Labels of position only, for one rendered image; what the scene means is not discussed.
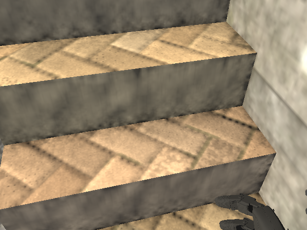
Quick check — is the robot right hand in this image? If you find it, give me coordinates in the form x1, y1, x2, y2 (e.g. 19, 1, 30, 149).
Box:
215, 193, 289, 230

